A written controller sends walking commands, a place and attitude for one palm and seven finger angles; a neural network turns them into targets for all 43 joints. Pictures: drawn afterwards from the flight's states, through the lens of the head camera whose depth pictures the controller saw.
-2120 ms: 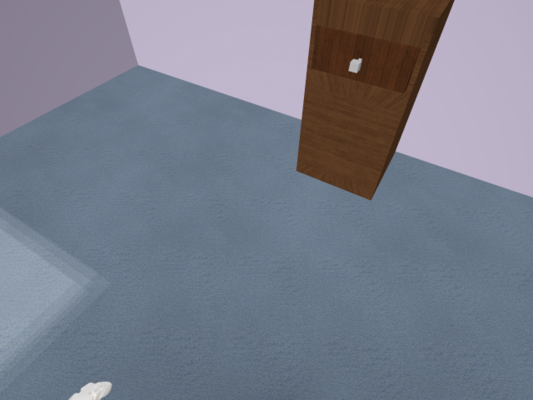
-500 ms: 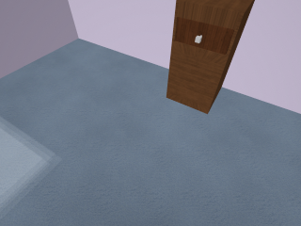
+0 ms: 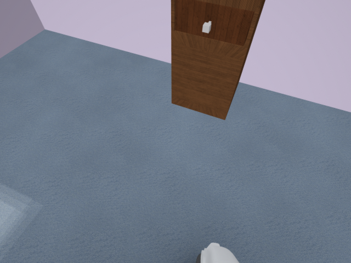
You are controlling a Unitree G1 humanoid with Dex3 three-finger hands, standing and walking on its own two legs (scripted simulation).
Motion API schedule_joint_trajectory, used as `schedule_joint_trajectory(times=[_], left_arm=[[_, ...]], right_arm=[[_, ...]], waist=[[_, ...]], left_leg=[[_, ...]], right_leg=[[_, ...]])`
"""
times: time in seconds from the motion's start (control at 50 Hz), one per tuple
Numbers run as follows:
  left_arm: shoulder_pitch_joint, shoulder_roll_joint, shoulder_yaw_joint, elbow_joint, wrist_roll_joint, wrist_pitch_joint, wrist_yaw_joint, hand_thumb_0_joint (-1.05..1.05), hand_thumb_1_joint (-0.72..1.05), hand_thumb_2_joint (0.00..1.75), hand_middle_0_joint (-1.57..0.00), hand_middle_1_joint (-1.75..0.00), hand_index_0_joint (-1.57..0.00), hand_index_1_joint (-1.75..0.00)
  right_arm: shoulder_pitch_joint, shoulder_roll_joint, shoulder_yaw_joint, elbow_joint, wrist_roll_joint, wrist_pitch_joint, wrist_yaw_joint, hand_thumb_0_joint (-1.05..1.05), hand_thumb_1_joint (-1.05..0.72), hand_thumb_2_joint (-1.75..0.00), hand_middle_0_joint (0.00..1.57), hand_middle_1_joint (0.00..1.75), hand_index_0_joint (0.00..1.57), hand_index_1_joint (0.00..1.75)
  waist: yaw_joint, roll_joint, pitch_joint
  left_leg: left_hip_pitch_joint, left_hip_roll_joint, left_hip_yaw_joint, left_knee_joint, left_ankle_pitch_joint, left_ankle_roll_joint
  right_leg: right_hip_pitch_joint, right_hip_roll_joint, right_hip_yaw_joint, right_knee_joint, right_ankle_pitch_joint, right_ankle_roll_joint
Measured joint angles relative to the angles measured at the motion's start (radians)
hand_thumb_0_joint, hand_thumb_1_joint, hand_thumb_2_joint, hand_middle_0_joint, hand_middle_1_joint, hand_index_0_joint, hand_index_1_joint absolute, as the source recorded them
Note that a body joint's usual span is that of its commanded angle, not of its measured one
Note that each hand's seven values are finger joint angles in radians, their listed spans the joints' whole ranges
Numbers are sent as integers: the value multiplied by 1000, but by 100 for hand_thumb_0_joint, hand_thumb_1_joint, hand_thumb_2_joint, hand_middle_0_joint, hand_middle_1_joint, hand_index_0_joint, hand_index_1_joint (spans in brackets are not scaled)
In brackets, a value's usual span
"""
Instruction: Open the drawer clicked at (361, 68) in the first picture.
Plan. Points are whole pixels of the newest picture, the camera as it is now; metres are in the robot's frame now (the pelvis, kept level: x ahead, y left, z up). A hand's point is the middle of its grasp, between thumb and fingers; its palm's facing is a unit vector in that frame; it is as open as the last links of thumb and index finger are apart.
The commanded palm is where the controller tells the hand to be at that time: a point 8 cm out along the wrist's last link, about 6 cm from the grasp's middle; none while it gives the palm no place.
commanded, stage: walk to a spot facing it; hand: left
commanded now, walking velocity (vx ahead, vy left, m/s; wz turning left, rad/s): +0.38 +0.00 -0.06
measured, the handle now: (207, 25) +1.16 -0.15 -0.07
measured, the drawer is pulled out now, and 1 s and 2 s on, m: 0.00 0.00 0.00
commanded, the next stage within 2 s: turn to face it in 0.42 s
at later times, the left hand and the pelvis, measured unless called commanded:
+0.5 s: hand (111, 248) +0.18 +0.18 -0.19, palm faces +0.14 -0.98 -0.14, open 7.3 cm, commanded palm none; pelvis +0.23 +0.01 -0.01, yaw +4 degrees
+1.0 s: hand (126, 160) +0.44 +0.17 -0.16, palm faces -0.13 -0.95 -0.27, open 7.3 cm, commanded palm none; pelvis +0.34 -0.01 -0.01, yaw -10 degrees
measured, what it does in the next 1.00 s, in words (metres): walks ahead: right foot, then left foot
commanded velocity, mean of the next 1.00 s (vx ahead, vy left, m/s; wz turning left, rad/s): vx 0.16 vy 0.00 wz -0.22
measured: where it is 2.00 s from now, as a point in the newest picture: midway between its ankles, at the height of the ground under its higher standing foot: (179, 221)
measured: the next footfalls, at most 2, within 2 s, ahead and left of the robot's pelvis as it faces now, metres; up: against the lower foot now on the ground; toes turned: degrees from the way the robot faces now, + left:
right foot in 0.06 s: +0.17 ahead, -0.12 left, +0.00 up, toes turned -8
left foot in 0.48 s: +0.35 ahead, +0.12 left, +0.00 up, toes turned +13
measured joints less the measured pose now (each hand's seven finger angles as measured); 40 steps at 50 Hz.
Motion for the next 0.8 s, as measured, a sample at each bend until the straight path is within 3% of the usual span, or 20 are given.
schedule_joint_trajectory(times=[0.06,0.14,0.2,0.26,0.32,0.4,0.48,0.5,0.54,0.58,0.62,0.72,0.8], left_arm=[[-41,7,6,-31,5,-35,6,1,91,90,-20,-30,-20,-30],[-52,4,14,-33,-1,-70,28,1,91,89,-20,-30,-20,-30],[-15,-7,8,-9,2,-66,41,0,91,89,-20,-30,-20,-30],[36,-11,12,22,6,-58,55,0,94,89,-20,-30,-20,-30],[86,-8,7,49,9,-52,51,0,94,89,-20,-30,-20,-30],[136,-7,4,67,11,-53,45,1,93,89,-20,-30,-20,-30],[187,-6,5,73,10,-52,44,1,92,89,-20,-30,-20,-30],[195,-4,7,78,7,-48,43,1,92,89,-20,-30,-20,-30],[197,-5,8,85,2,-30,42,1,92,89,-20,-30,-20,-30],[190,-7,8,90,1,-18,43,1,92,89,-20,-30,-20,-30],[177,-8,12,88,1,-14,42,1,92,89,-20,-30,-20,-30],[138,-15,26,52,5,17,42,1,92,90,-20,-30,-19,-30],[100,-21,37,19,5,45,34,1,91,90,-19,-30,-19,-30]], right_arm=[[25,1,-7,29,11,9,5,0,-91,-90,20,30,20,30],[-33,-7,-18,22,24,32,13,0,-91,-90,20,30,20,30],[-121,-23,-31,-33,13,38,14,1,-91,-90,20,30,20,30],[-206,-36,-42,-102,5,38,18,0,-92,-90,20,29,19,30],[-275,-35,-47,-158,4,40,31,0,-92,-90,19,29,19,30],[-331,-33,-48,-196,6,33,49,0,-92,-90,19,29,19,30],[-349,-36,-42,-209,2,17,56,0,-92,-90,19,29,19,30],[-355,-32,-41,-208,-3,8,54,0,-92,-90,19,29,19,30],[-360,-26,-35,-211,-5,-5,46,0,-92,-90,19,29,19,30],[-351,-16,-25,-204,-4,-7,33,0,-92,-90,20,29,19,30],[-336,-8,-31,-197,5,-13,11,-1,-93,-90,20,30,20,30],[-295,-24,-26,-166,6,-4,-5,-2,-96,-90,20,30,20,30],[-265,-21,-26,-142,4,21,-5,-1,-94,-90,20,30,20,30]], waist=[[8,4,15],[11,2,15],[14,-3,-12],[11,4,-48],[14,5,-76],[39,-3,-87],[71,-20,-80],[72,-36,-73],[77,-49,-53],[78,-50,-42],[78,-55,-34],[74,-52,-30],[70,-40,-27]], left_leg=[[-1,26,13,157,-86,-9],[-278,33,-56,809,-46,35],[-466,49,-46,943,38,41],[-593,77,-35,860,100,25],[-647,97,-18,705,177,9],[-625,97,0,485,234,6],[-516,64,33,303,232,24],[-505,47,45,307,224,44],[-493,34,64,348,180,75],[-449,28,85,319,167,78],[-393,17,110,254,178,77],[-292,9,163,133,194,74],[-250,17,198,111,175,59]], right_leg=[[64,23,-26,-137,140,-26],[126,32,-50,-64,48,-30],[213,42,-54,-143,43,-20],[288,52,-59,-226,48,-17],[351,57,-65,-287,40,-6],[421,56,-82,-318,0,17],[467,31,-96,-257,-95,55],[449,7,-89,-186,-130,53],[346,-2,-26,91,-200,37],[231,3,18,325,-180,26],[135,-4,40,430,-116,29],[-9,-19,52,404,-13,54],[-22,-34,34,266,25,70]])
